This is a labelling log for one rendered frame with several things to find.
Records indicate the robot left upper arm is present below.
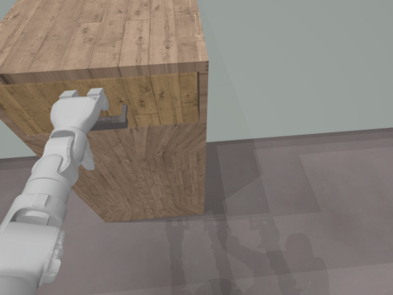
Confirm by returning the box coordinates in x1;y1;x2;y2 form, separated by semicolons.
0;221;66;295

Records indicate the cabinet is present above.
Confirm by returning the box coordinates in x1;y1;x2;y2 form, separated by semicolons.
0;0;209;222

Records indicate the drawer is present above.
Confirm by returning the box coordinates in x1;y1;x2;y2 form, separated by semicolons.
0;72;198;135

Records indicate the handle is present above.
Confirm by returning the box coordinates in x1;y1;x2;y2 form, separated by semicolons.
90;104;128;131

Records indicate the left robot hand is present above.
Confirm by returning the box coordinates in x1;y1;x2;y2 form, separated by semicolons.
50;88;109;170

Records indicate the left robot forearm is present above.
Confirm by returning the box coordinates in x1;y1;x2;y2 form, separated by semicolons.
0;127;88;236

